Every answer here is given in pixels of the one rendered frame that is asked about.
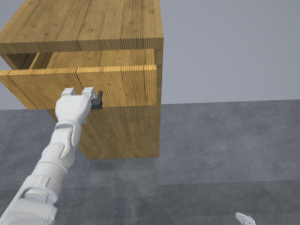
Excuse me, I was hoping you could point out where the robot left forearm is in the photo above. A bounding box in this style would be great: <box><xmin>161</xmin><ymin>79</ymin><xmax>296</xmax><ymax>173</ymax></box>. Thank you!
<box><xmin>0</xmin><ymin>120</ymin><xmax>83</xmax><ymax>225</ymax></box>

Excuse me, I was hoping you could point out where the robot left hand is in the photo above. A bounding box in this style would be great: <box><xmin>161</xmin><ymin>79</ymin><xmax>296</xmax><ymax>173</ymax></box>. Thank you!
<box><xmin>55</xmin><ymin>87</ymin><xmax>97</xmax><ymax>125</ymax></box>

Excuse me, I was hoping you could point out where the cabinet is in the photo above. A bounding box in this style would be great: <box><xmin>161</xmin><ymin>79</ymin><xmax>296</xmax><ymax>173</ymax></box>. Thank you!
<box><xmin>0</xmin><ymin>0</ymin><xmax>164</xmax><ymax>160</ymax></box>

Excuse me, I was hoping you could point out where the drawer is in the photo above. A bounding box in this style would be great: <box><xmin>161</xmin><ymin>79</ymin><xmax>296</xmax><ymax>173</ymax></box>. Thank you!
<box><xmin>0</xmin><ymin>49</ymin><xmax>157</xmax><ymax>110</ymax></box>

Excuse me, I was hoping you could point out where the robot left upper arm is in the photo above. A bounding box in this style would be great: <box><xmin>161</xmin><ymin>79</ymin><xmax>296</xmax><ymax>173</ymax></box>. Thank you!
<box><xmin>3</xmin><ymin>198</ymin><xmax>58</xmax><ymax>225</ymax></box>

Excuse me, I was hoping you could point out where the robot right hand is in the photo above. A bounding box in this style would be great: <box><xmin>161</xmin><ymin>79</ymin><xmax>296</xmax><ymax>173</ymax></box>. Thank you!
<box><xmin>235</xmin><ymin>212</ymin><xmax>256</xmax><ymax>225</ymax></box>

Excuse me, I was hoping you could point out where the handle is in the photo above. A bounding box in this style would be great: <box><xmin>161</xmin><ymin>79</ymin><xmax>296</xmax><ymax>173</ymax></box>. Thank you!
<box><xmin>90</xmin><ymin>90</ymin><xmax>103</xmax><ymax>110</ymax></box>

